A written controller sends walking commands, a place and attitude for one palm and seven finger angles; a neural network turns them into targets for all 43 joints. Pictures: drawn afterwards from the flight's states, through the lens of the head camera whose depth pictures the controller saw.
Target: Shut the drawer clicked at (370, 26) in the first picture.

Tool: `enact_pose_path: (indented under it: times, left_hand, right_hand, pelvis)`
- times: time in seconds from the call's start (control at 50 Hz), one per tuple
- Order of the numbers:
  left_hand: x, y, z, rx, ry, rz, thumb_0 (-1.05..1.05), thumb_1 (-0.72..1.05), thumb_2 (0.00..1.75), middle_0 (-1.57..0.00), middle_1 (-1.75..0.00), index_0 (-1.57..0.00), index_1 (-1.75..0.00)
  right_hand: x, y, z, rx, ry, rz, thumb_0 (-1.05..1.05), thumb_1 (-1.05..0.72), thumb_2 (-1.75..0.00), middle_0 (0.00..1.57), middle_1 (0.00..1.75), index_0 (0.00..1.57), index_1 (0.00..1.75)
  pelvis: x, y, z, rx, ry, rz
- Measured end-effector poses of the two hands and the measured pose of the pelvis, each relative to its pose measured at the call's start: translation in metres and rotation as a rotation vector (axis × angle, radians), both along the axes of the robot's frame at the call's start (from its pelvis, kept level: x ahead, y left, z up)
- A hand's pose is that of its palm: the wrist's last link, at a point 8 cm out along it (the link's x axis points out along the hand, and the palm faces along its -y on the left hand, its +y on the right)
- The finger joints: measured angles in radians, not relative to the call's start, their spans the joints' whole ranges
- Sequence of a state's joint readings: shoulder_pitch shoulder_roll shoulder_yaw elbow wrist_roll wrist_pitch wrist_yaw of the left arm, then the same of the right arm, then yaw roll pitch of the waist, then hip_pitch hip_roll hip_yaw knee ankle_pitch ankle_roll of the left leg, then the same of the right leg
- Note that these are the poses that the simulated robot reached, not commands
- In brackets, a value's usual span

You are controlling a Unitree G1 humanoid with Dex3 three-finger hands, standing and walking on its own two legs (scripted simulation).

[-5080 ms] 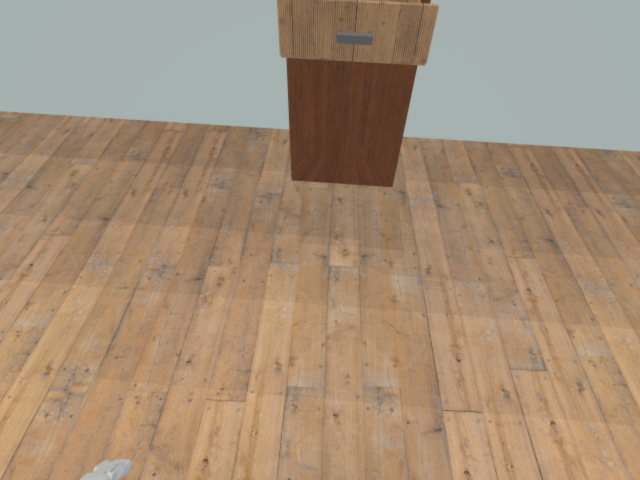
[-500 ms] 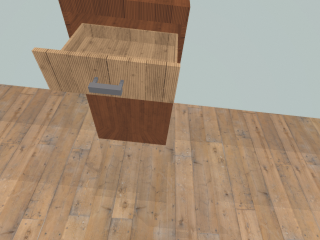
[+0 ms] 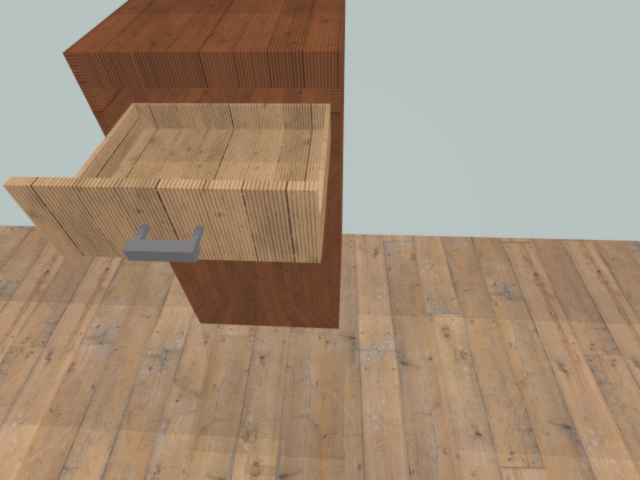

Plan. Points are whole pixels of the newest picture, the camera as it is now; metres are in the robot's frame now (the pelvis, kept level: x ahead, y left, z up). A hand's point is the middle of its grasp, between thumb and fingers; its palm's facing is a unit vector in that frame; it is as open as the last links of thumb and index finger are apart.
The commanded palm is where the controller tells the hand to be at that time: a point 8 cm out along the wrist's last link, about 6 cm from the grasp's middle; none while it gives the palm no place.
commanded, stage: take the last steps up to it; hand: left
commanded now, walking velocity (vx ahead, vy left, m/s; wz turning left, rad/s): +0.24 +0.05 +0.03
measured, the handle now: (166, 240) +0.44 +0.25 +0.05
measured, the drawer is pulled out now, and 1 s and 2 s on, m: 0.29 0.29 0.29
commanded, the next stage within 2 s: come to a stop and stand still in 0.26 s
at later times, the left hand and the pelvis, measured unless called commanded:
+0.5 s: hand out of the picture +0.08 +0.23 -0.18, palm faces +0.05 -0.99 -0.13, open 7.4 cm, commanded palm none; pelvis +0.13 +0.07 +0.00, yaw -2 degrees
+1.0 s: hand (191, 471) +0.17 +0.21 -0.17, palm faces -0.09 -0.96 -0.28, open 7.4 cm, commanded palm none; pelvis +0.10 +0.02 -0.02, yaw -2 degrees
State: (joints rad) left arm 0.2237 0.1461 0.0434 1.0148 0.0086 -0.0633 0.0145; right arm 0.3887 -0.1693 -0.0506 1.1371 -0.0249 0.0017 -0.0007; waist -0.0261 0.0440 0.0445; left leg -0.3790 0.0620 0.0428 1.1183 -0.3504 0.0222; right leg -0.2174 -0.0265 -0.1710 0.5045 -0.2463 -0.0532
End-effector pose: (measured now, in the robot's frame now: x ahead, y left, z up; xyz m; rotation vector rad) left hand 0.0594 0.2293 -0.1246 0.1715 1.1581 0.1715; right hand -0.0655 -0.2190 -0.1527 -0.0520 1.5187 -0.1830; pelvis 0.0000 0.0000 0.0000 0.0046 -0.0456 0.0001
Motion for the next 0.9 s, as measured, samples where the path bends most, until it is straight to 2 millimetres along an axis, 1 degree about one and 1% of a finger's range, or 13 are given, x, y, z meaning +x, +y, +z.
enact_pose_path:
  times: [0.06,0.12,0.22,0.34,0.4,0.46,0.54,0.6,0.66,0.72,0.8,0.86,0.9]
  left_hand:
    - [-0.011,0.001,0.002,0.004,0.066,0.016,-0.01,0.94,0.90,-0.20,-0.30,-0.21,-0.30]
    - [-0.023,0.000,-0.001,-0.016,0.143,0.031,0.00,0.93,0.90,-0.20,-0.30,-0.20,-0.30]
    - [-0.041,-0.001,-0.008,-0.071,0.251,0.080,0.00,0.92,0.90,-0.20,-0.30,-0.20,-0.30]
    - [-0.047,0.014,-0.029,-0.136,0.370,0.141,0.00,0.91,0.90,-0.20,-0.30,-0.21,-0.30]
    - [-0.034,0.028,-0.036,-0.144,0.411,0.128,0.00,0.90,0.90,-0.20,-0.30,-0.20,-0.30]
    - [-0.006,0.043,-0.034,-0.127,0.395,0.093,0.01,0.91,0.90,-0.20,-0.30,-0.20,-0.30]
    - [0.039,0.059,-0.032,-0.104,0.323,0.055,0.01,0.91,0.90,-0.20,-0.30,-0.20,-0.30]
    - [0.069,0.068,-0.031,-0.083,0.264,0.039,0.00,0.91,0.90,-0.20,-0.30,-0.20,-0.30]
    - [0.092,0.075,-0.029,-0.060,0.214,0.027,0.00,0.91,0.90,-0.20,-0.30,-0.20,-0.30]
    - [0.107,0.077,-0.025,-0.036,0.180,0.011,0.00,0.91,0.90,-0.20,-0.30,-0.20,-0.30]
    - [0.116,0.070,-0.019,-0.005,0.157,-0.026,0.00,0.91,0.90,-0.20,-0.30,-0.20,-0.30]
    - [0.119,0.060,-0.015,0.024,0.124,-0.070,0.00,0.91,0.90,-0.20,-0.30,-0.20,-0.30]
    - [0.119,0.053,-0.018,0.051,0.099,-0.093,0.00,0.91,0.90,-0.20,-0.30,-0.20,-0.30]
  right_hand:
    - [0.048,-0.005,0.006,-0.011,-0.084,0.015,0.01,-0.91,-0.90,0.20,0.30,0.20,0.30]
    - [0.094,-0.005,0.011,-0.017,-0.159,0.033,0.01,-0.91,-0.90,0.20,0.30,0.20,0.30]
    - [0.164,0.002,0.018,-0.045,-0.231,0.089,0.01,-0.93,-0.90,0.20,0.30,0.20,0.30]
    - [0.243,0.034,0.022,-0.082,-0.310,0.169,0.01,-0.92,-0.90,0.20,0.30,0.19,0.30]
    - [0.266,0.053,0.025,-0.095,-0.349,0.174,0.01,-0.91,-0.90,0.20,0.30,0.20,0.30]
    - [0.273,0.067,0.031,-0.110,-0.362,0.132,0.00,-0.92,-0.90,0.20,0.30,0.20,0.30]
    - [0.276,0.068,0.039,-0.139,-0.349,0.108,-0.02,-0.95,-0.90,0.20,0.30,0.20,0.30]
    - [0.270,0.064,0.041,-0.155,-0.318,0.096,-0.02,-0.95,-0.90,0.20,0.30,0.20,0.30]
    - [0.257,0.058,0.041,-0.163,-0.284,0.080,-0.02,-0.94,-0.90,0.20,0.30,0.20,0.30]
    - [0.240,0.049,0.039,-0.162,-0.252,0.058,-0.01,-0.93,-0.90,0.20,0.30,0.20,0.30]
    - [0.213,0.037,0.031,-0.138,-0.215,0.023,0.00,-0.92,-0.90,0.20,0.30,0.20,0.30]
    - [0.194,0.023,0.017,-0.103,-0.201,0.014,0.00,-0.91,-0.90,0.20,0.30,0.20,0.30]
    - [0.183,0.013,0.004,-0.085,-0.203,-0.002,0.00,-0.91,-0.90,0.20,0.30,0.20,0.30]
  pelvis:
    - [0.016,-0.001,0.006,-0.002,0.007,0.002]
    - [0.032,0.002,0.009,-0.007,0.016,0.001]
    - [0.061,0.016,0.008,-0.020,0.025,0.003]
    - [0.102,0.047,-0.004,-0.042,0.027,0.006]
    - [0.115,0.060,-0.007,-0.026,0.017,-0.013]
    - [0.126,0.069,-0.001,-0.028,0.011,-0.028]
    - [0.131,0.075,0.005,-0.029,0.011,-0.030]
    - [0.131,0.075,0.007,-0.031,0.016,-0.032]
    - [0.129,0.071,0.008,-0.034,0.024,-0.036]
    - [0.124,0.064,0.008,-0.035,0.032,-0.042]
    - [0.116,0.053,0.006,-0.033,0.044,-0.050]
    - [0.111,0.043,-0.001,-0.027,0.060,-0.058]
    - [0.108,0.032,-0.012,0.007,0.069,-0.065]
